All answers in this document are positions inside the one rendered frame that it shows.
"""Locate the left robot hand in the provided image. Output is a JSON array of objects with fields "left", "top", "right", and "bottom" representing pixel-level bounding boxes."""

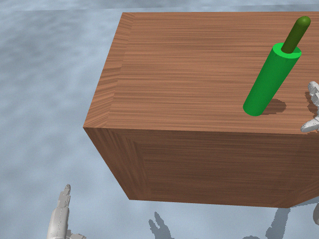
[{"left": 46, "top": 184, "right": 86, "bottom": 239}]

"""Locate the right robot hand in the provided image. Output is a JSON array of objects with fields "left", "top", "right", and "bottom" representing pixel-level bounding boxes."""
[{"left": 301, "top": 81, "right": 319, "bottom": 132}]

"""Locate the bottle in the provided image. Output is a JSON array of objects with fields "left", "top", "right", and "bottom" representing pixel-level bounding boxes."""
[{"left": 243, "top": 16, "right": 311, "bottom": 116}]

